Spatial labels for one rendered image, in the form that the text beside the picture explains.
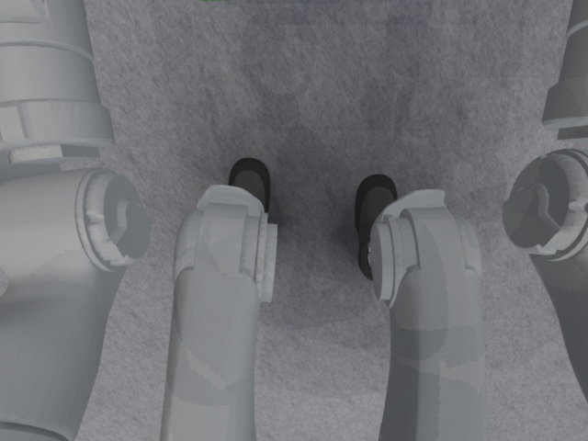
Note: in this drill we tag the left robot upper arm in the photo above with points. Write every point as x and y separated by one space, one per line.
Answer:
66 239

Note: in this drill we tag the left robot forearm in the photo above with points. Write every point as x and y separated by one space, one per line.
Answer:
50 109

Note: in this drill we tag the right robot forearm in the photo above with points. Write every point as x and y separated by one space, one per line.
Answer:
566 108

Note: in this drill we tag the right robot upper arm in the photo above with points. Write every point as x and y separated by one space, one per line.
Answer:
546 216

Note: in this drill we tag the left robot shin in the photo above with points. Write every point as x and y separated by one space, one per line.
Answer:
187 237

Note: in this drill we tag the left robot foot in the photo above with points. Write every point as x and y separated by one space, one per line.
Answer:
252 175

